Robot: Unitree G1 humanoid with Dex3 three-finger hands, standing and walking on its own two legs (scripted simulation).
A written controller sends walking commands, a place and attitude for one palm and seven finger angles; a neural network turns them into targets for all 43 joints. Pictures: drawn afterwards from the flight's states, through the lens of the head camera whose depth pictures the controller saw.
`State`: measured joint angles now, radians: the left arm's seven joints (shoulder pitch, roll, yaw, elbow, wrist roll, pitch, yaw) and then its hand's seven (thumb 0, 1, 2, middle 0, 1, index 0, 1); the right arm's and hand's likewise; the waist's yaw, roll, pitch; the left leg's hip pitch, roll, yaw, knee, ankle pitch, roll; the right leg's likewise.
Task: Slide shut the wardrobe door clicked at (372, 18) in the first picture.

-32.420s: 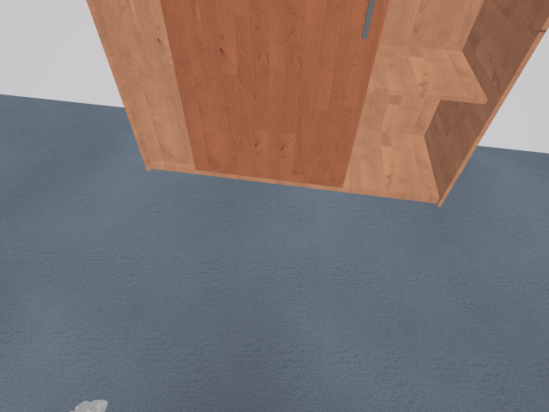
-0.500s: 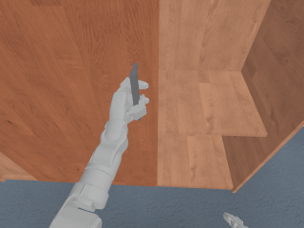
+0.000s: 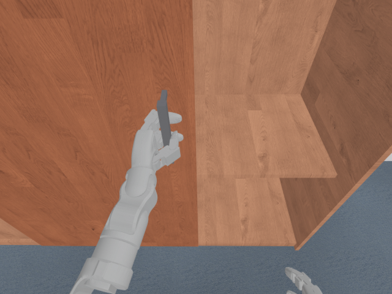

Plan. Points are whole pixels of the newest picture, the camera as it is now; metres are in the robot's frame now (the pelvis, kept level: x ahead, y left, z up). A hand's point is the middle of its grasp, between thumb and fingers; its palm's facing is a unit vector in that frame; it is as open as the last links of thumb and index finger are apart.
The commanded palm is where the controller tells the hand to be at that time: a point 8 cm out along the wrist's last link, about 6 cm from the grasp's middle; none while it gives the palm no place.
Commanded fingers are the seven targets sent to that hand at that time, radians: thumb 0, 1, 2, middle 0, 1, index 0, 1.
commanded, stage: grip the handle and tug to test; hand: left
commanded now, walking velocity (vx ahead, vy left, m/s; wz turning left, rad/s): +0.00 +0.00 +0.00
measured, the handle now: (167, 129) +0.43 +0.07 +0.12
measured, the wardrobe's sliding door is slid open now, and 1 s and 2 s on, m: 0.48 0.47 0.42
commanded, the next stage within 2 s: tug the door sideways, standing still in 0.04 s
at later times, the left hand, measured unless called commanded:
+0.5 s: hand (177, 147) +0.37 +0.04 +0.12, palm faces +0.01 -1.00 -0.02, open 5.4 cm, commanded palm +0.35 +0.06 +0.12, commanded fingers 0.00 0.90 0.90 -0.45 -1.40 -0.45 -1.40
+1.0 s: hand (182, 148) +0.37 +0.03 +0.12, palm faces +0.00 -1.00 -0.04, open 5.5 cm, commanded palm +0.35 +0.07 +0.12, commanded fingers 0.00 0.90 0.90 -0.45 -1.40 -0.45 -1.40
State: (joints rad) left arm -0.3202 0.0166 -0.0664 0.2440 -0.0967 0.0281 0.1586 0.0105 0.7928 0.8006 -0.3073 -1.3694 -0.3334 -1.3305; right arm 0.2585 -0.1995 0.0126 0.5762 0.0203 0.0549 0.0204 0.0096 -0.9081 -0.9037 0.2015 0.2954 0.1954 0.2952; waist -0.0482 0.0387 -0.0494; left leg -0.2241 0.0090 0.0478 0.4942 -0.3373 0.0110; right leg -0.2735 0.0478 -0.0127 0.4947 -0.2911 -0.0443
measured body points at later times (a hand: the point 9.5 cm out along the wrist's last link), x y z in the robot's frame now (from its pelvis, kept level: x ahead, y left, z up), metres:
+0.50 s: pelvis +0.01 +0.00 -0.01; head +0.04 -0.01 +0.44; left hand +0.37 +0.10 +0.12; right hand +0.19 -0.20 -0.12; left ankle -0.06 +0.11 -0.74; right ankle -0.03 -0.09 -0.74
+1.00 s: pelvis -0.03 +0.01 -0.01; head +0.01 +0.00 +0.44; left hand +0.37 +0.09 +0.12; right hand +0.10 -0.20 -0.14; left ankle -0.06 +0.11 -0.74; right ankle -0.03 -0.09 -0.74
